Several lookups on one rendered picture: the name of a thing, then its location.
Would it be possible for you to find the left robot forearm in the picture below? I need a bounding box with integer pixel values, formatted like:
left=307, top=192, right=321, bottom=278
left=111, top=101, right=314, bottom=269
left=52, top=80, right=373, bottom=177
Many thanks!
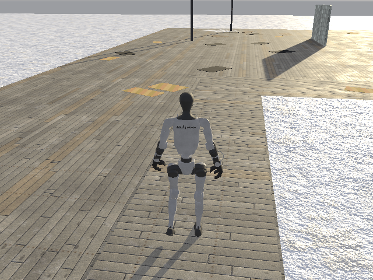
left=153, top=140, right=164, bottom=162

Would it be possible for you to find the robot right hand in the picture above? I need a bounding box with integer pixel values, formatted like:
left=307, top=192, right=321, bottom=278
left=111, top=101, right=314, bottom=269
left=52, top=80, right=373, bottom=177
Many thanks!
left=210, top=165, right=223, bottom=179

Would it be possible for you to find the robot left upper arm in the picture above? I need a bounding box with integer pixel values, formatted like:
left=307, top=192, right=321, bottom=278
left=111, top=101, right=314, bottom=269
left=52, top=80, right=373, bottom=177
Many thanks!
left=159, top=117, right=174, bottom=149

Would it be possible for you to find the right robot thigh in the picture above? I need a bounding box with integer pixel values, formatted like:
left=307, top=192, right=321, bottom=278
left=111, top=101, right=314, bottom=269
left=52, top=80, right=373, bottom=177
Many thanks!
left=194, top=162, right=207, bottom=202

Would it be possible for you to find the robot thigh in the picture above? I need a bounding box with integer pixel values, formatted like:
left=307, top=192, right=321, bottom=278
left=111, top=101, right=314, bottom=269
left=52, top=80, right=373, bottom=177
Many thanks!
left=194, top=162, right=207, bottom=202
left=167, top=163, right=180, bottom=199

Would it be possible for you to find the left robot thigh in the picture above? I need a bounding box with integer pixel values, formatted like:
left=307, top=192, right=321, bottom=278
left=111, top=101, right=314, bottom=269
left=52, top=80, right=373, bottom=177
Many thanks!
left=167, top=163, right=180, bottom=199

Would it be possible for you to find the robot right upper arm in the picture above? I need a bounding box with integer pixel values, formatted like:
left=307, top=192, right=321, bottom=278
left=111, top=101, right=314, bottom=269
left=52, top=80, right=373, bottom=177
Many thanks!
left=199, top=117, right=214, bottom=150

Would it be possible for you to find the right robot forearm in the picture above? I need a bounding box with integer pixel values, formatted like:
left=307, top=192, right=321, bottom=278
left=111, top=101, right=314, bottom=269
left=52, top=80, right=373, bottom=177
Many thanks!
left=209, top=141, right=221, bottom=167

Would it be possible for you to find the robot left hand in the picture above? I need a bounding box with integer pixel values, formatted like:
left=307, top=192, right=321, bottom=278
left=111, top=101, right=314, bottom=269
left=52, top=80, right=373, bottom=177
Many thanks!
left=152, top=160, right=166, bottom=171

